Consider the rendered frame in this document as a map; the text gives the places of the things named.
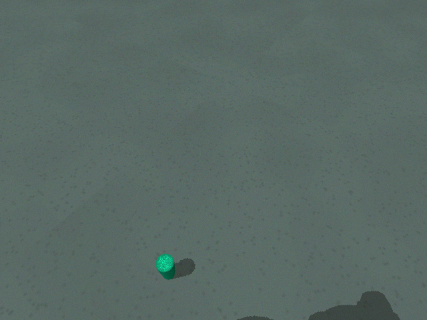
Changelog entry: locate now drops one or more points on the cup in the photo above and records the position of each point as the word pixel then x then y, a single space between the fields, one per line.
pixel 166 266

